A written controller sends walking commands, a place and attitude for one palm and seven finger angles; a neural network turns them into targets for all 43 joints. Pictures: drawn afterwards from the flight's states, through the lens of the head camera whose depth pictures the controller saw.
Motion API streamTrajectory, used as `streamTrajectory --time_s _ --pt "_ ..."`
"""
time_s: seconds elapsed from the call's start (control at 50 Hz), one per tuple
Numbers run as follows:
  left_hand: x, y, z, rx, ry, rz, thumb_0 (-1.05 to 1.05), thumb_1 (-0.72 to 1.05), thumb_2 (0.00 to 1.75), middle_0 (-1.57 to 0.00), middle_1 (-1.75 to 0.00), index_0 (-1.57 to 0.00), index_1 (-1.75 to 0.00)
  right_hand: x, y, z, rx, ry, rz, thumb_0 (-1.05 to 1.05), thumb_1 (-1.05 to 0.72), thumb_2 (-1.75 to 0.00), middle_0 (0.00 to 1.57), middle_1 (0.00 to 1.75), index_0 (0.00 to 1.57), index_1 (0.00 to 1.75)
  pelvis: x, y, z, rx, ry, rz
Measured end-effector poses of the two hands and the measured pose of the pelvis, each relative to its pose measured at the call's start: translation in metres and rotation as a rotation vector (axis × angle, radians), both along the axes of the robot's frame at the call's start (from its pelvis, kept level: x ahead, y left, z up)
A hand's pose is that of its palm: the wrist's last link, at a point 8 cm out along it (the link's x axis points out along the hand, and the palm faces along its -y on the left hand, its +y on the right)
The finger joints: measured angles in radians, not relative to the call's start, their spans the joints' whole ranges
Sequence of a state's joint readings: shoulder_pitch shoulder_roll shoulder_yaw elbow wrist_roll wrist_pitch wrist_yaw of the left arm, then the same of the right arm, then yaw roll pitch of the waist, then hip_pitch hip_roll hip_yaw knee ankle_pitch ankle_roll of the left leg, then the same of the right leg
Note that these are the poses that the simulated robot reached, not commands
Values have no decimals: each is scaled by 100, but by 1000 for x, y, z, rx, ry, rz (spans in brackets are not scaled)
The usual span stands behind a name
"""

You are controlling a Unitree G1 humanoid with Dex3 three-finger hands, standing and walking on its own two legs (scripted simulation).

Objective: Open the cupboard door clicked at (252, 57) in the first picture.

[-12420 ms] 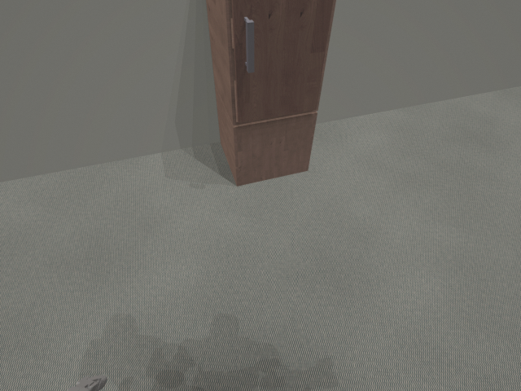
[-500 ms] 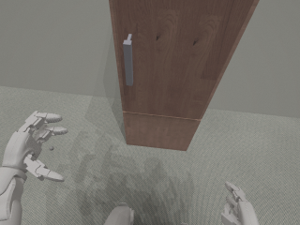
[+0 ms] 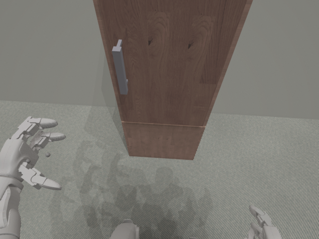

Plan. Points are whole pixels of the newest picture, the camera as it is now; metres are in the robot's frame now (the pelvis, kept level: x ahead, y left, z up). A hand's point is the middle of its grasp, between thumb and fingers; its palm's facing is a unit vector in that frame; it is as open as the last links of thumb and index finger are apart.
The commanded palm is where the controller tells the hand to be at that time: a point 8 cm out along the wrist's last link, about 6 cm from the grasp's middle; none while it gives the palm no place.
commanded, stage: raise the hand with hooked fingers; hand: left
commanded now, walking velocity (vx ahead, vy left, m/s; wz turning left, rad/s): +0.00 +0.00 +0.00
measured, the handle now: (122, 68) +0.62 +0.16 +0.05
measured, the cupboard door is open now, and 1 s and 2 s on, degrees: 0 0 0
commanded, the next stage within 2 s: move the hooked fingers beside the handle in 0.12 s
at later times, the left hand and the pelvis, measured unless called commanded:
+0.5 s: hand (61, 139) +0.33 +0.26 +0.07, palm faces -0.05 -1.00 -0.01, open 14.0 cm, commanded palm +0.31 +0.31 +0.07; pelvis +0.00 +0.01 +0.00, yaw +0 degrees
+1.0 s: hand (81, 110) +0.42 +0.23 +0.07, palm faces -0.03 -1.00 -0.01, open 14.0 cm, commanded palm +0.40 +0.29 +0.07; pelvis +0.00 +0.01 -0.01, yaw -1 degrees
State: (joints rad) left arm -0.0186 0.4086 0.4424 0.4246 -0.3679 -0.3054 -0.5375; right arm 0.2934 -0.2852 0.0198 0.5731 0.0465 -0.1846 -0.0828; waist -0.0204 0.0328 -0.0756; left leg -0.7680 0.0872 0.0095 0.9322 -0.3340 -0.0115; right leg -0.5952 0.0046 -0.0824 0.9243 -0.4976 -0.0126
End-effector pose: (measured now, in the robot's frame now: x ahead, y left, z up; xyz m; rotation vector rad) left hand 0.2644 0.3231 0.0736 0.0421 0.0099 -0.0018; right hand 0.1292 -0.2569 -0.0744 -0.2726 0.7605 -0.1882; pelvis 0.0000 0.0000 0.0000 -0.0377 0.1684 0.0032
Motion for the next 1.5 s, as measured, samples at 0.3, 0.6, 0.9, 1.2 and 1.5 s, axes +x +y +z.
streamTrajectory --time_s 0.3,0.6,0.9,1.2,1.5 --pt "4 2 2 -14 8 -1 -2 -50 30 -30 -120 -30 -120 14 9 -1 23 -22 22 1 -91 -90 21 30 20 30 2 1 1 3 2 3" --pt "67 -21 -1 -26 -13 -56 -2 -50 30 -30 -120 -30 -120 -9 13 -10 4 59 -16 1 -91 -90 21 30 20 30 -2 10 -3 -4 24 0" --pt "116 -33 -8 -29 14 -27 -2 -50 30 -30 -120 -30 -120 -50 8 -27 10 234 -78 1 -91 -90 21 30 20 30 1 11 -6 -2 59 -10" --pt "173 -42 -6 -37 21 -36 -2 -50 30 -30 -120 -30 -120 -86 -4 -38 -3 376 -155 1 -91 -90 21 30 20 30 4 8 -15 -7 116 -23" --pt "225 -62 -7 -40 14 -23 -2 -50 30 -30 -120 -30 -120 -124 -2 -51 11 504 -222 1 -91 -90 21 30 20 30 4 7 -27 -13 180 -41"
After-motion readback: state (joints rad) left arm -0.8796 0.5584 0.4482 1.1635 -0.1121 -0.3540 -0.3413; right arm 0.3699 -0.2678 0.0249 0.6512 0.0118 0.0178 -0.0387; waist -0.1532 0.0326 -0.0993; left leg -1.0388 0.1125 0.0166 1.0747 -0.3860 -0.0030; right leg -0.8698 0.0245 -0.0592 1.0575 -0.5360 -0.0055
